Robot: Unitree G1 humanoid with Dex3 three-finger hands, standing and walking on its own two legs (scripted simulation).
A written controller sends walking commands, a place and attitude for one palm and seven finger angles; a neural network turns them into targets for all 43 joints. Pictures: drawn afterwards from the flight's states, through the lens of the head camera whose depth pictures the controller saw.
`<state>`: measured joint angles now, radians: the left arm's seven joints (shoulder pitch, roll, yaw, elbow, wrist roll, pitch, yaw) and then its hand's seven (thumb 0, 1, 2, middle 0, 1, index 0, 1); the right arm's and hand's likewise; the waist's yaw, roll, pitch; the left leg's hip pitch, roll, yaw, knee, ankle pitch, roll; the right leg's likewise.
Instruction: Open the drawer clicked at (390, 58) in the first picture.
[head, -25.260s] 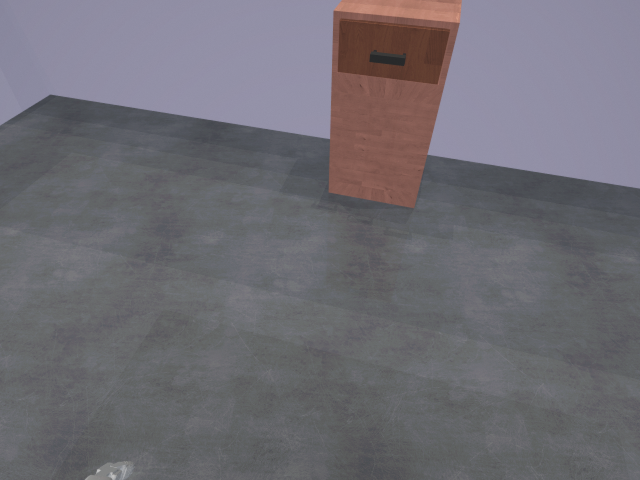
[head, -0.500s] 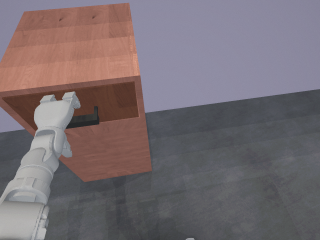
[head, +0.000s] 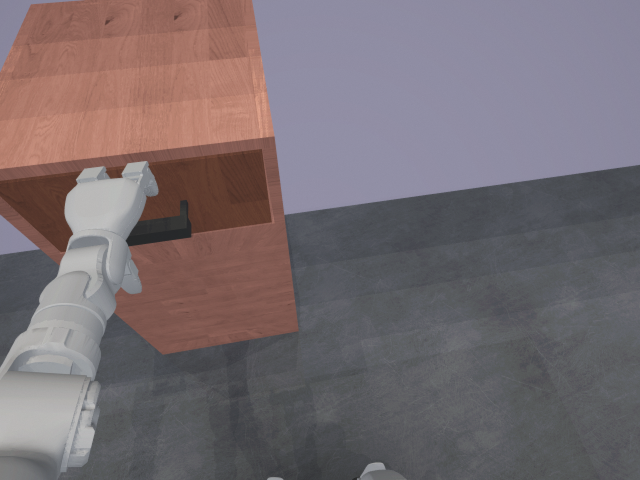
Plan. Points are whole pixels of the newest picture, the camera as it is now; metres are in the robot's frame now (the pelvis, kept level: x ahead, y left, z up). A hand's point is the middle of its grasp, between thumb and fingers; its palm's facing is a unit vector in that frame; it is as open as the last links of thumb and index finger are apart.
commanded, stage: re-aim the fingers above the handle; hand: left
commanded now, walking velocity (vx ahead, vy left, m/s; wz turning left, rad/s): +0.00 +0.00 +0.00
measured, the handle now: (150, 220) +0.50 +0.27 -0.04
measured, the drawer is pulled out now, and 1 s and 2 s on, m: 0.00 0.00 0.00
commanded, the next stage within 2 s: lower the fingers behind the handle in 1.10 s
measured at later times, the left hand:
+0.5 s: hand (121, 230) +0.44 +0.27 +0.02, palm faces -0.02 -0.03 -1.00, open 13.8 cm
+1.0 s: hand (124, 225) +0.44 +0.27 +0.02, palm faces -0.01 -0.02 -1.00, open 13.8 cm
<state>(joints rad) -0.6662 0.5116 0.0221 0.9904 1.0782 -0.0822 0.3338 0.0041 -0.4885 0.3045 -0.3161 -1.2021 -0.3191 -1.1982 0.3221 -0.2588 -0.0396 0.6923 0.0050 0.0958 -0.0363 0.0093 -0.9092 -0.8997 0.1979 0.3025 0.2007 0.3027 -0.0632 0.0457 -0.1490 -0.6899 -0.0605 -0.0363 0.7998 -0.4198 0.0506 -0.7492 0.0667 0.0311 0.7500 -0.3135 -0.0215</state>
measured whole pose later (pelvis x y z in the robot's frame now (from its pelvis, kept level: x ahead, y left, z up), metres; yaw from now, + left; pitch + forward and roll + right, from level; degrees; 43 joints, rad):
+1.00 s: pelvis +0.01 +0.00 +0.00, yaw +0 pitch +18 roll -1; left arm -0.64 0.49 0.03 0.95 1.08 -0.05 0.36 0.00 -0.49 0.30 -0.32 -1.20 -0.32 -1.20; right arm 0.31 -0.26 -0.05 0.70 0.00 0.11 -0.02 0.01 -0.91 -0.90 0.20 0.30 0.20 0.30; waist -0.05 0.06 -0.15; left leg -0.67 -0.06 -0.03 0.80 -0.43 0.05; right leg -0.73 0.07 0.03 0.75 -0.33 -0.02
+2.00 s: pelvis +0.00 +0.00 -0.02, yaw -1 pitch +22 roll -2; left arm -0.63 0.50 0.04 1.01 1.09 -0.07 0.42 0.00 -0.49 0.30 -0.30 -1.21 -0.32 -1.20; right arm 0.32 -0.26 -0.05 0.72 -0.02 0.10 -0.01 0.01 -0.91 -0.90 0.20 0.30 0.20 0.30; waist -0.07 0.05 -0.18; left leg -0.83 -0.05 -0.03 0.92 -0.48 0.05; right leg -0.89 0.08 0.02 0.86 -0.36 -0.02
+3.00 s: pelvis -0.03 -0.01 -0.04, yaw +0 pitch +25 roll -1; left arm -0.77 0.57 0.02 1.08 1.07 -0.04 0.39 0.00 -0.49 0.30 -0.24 -1.29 -0.32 -1.20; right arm 0.32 -0.28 -0.02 0.70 0.00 0.06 -0.03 0.01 -0.91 -0.90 0.20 0.30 0.20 0.30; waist -0.09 0.05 -0.17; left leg -1.00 -0.05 -0.03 1.06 -0.49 0.04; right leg -1.06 0.08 0.01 1.00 -0.37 -0.03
